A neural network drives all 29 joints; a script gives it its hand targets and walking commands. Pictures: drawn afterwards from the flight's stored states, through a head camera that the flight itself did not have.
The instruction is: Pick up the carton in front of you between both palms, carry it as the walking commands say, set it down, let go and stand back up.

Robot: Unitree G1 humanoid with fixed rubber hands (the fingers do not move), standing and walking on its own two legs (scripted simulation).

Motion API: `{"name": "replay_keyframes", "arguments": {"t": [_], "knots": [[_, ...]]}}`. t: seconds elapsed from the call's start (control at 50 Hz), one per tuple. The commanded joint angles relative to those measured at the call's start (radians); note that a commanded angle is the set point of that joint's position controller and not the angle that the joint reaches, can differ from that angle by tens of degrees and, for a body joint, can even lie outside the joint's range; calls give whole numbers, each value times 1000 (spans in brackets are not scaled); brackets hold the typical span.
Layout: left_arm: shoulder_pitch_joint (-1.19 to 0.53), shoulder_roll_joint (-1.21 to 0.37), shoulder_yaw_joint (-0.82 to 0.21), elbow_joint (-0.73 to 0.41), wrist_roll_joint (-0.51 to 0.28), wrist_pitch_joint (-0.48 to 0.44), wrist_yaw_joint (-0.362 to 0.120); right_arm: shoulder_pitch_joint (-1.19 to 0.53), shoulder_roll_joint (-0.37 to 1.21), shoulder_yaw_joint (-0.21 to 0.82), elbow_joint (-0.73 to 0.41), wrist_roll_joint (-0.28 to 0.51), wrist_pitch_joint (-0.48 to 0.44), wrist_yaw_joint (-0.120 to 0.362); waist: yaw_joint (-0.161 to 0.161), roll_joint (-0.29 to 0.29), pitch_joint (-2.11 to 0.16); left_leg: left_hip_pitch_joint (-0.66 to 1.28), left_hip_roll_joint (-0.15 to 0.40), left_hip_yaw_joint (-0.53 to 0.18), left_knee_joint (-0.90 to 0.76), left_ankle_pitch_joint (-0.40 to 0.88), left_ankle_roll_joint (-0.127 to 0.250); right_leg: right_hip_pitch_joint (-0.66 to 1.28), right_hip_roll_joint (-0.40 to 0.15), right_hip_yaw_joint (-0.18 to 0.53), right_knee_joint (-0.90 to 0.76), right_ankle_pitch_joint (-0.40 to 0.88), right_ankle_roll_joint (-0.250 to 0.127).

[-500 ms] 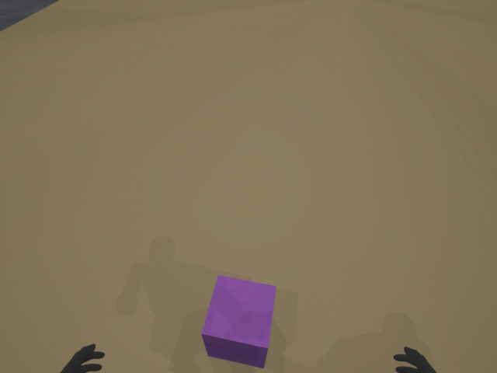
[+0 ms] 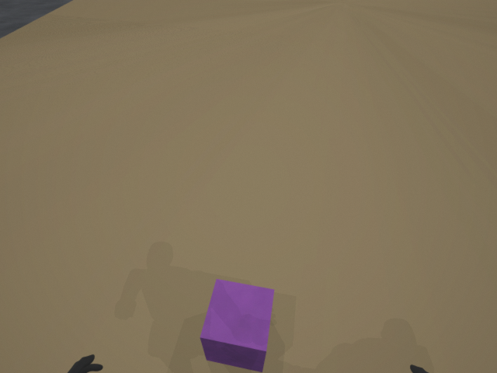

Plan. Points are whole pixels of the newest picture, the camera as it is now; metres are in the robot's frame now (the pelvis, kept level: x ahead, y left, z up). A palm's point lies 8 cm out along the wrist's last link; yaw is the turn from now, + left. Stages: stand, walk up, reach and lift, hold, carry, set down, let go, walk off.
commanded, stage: stand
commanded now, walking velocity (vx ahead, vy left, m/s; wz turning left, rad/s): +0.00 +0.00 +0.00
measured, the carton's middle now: (239, 325) +0.44 +0.04 -0.65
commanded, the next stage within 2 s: none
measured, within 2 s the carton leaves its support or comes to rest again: neither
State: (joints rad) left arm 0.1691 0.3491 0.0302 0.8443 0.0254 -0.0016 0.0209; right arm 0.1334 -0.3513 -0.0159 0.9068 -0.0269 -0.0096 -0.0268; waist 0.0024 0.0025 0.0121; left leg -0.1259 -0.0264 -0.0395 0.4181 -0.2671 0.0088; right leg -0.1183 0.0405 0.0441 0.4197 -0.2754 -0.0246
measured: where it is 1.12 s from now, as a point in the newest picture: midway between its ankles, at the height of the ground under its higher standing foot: outside the picture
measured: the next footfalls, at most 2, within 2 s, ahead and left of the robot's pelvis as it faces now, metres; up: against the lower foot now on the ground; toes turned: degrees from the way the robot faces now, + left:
none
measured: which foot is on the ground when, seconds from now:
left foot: down 0.00-1.00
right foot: down 0.00-1.00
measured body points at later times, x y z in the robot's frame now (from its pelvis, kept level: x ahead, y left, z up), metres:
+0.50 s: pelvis -0.02 +0.00 +0.00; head -0.02 +0.00 +0.45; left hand +0.09 +0.31 -0.11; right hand +0.09 -0.31 -0.11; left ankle -0.03 +0.12 -0.74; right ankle -0.03 -0.11 -0.74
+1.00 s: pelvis -0.02 +0.00 +0.01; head -0.02 +0.00 +0.46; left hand +0.08 +0.32 -0.11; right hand +0.08 -0.31 -0.11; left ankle -0.03 +0.12 -0.74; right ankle -0.03 -0.11 -0.74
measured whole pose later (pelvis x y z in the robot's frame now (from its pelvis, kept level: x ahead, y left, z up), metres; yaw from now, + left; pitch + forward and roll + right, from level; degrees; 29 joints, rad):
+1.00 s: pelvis -0.02 +0.00 +0.01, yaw +0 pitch -2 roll +0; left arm 0.12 0.39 0.01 1.02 0.01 -0.01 0.01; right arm 0.12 -0.39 0.01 1.04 -0.02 -0.02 -0.01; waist 0.00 0.00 0.03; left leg -0.10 -0.02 -0.04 0.33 -0.19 0.01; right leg -0.09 0.04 0.04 0.33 -0.20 -0.02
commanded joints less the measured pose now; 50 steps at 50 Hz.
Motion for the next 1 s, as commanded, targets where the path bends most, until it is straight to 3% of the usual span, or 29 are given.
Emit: {"name": "replay_keyframes", "arguments": {"t": [0.0, 0.38, 0.98], "knots": [[-31, 158, 34, -39, -1, -13, 2, -40, -157, -30, -38, 1, -13, -2, 1, -3, -36, 20, 115, -93, -51, 271, 5, -8, -126, 102, -65, 274, 2], [-52, 185, 22, 56, -7, -19, -4, -46, -184, -15, 44, 6, -17, 5, 1, -2, -11, 17, 126, -102, -106, 200, 9, -3, -136, 114, -120, 200, -1], [-83, 209, 8, 133, -14, -20, -8, -50, -205, -7, 94, 11, -19, 9, 0, 0, -15, 22, 135, -109, -131, 213, 15, 14, -145, 111, -139, 214, -4]]}}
